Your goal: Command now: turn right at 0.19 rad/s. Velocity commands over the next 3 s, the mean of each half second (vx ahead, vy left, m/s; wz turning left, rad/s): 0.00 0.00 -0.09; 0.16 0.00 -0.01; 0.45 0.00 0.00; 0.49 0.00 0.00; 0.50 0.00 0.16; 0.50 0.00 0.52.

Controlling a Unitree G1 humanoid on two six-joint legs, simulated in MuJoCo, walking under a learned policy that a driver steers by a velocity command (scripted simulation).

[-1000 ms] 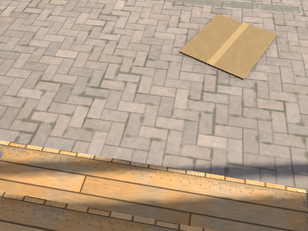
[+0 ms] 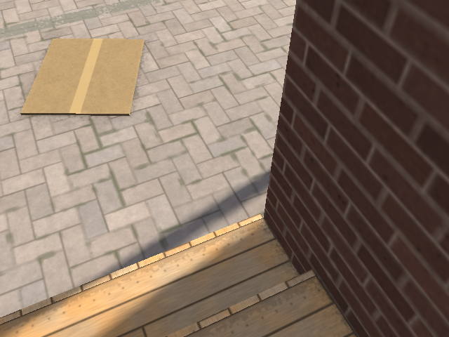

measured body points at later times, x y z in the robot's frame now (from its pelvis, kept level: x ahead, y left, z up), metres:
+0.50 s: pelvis +0.01 +0.00 +0.00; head +0.02 +0.00 +0.45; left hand +0.15 +0.23 -0.13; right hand +0.09 -0.23 -0.15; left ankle -0.01 +0.13 -0.74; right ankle +0.02 -0.10 -0.74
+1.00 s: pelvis +0.04 +0.01 +0.00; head +0.03 +0.00 +0.45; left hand +0.09 +0.27 -0.14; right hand +0.07 -0.26 -0.15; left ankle -0.01 +0.12 -0.73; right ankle +0.03 -0.09 -0.74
